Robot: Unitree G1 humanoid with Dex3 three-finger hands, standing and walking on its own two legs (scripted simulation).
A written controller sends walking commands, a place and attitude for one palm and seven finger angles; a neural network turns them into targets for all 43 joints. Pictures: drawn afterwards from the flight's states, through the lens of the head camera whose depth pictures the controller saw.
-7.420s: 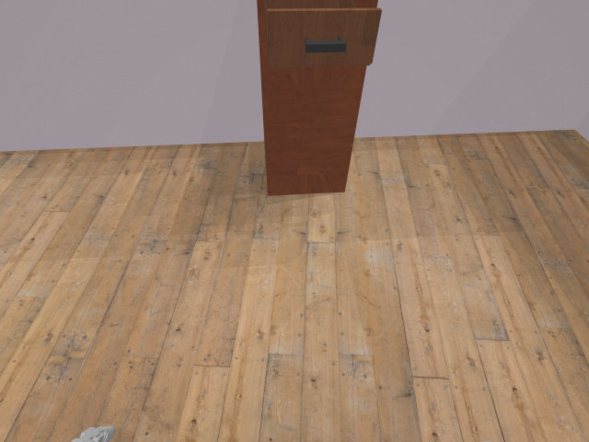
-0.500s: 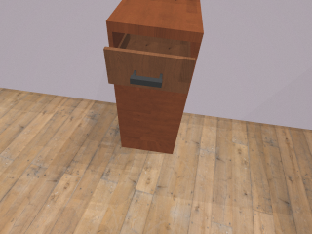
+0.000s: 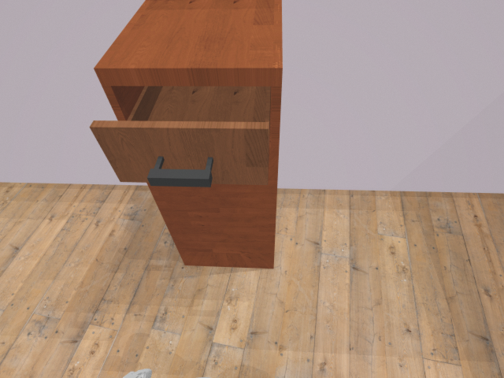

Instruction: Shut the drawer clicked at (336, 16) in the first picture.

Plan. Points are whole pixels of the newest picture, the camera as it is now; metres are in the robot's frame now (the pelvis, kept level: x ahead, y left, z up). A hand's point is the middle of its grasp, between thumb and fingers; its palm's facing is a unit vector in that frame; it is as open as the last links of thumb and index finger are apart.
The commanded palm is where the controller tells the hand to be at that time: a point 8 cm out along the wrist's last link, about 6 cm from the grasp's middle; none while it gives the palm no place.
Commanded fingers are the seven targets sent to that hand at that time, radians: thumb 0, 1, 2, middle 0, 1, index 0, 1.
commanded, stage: come to a stop and stand still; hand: left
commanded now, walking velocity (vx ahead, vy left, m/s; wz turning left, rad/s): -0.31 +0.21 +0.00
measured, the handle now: (182, 169) +0.49 +0.16 +0.03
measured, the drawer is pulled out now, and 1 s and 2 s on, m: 0.13 0.13 0.13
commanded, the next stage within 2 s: look again from close up in 1.08 s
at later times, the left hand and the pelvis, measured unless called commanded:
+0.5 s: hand out of the picture +0.05 +0.22 -0.17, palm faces +0.06 -0.97 -0.23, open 7.4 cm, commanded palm none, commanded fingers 0.00 0.90 0.90 -0.20 -0.30 -0.20 -0.30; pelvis +0.02 +0.02 +0.01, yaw -1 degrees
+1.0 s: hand out of the picture -0.02 +0.13 -0.17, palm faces +0.03 -0.98 -0.18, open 7.3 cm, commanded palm none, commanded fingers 0.00 0.90 0.90 -0.20 -0.30 -0.20 -0.30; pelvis -0.03 -0.03 +0.01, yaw -1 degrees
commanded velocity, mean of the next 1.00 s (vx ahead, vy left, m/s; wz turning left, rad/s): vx -0.06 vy -0.01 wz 0.00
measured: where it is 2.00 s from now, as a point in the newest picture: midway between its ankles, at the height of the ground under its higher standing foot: outside the picture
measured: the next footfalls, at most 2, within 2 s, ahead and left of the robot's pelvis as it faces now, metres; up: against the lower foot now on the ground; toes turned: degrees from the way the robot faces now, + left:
left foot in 0.26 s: +0.07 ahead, +0.10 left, +0.00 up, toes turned +5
right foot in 0.64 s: +0.00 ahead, -0.13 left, +0.00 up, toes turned -5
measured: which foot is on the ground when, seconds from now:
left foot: up 0.00-0.24, down 0.26-1.00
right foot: down 0.00-0.26, up 0.28-0.62, down 0.64-1.00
